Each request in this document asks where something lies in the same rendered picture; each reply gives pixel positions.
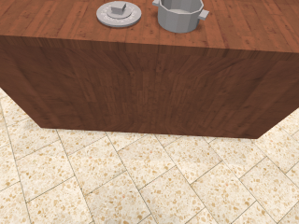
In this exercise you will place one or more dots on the pot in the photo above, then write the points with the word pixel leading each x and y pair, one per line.
pixel 180 16

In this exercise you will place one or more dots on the knob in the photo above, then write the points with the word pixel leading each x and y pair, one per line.
pixel 118 6

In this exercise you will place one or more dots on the table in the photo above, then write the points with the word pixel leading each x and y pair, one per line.
pixel 236 75

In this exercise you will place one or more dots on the lid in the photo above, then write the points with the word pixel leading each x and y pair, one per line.
pixel 131 15

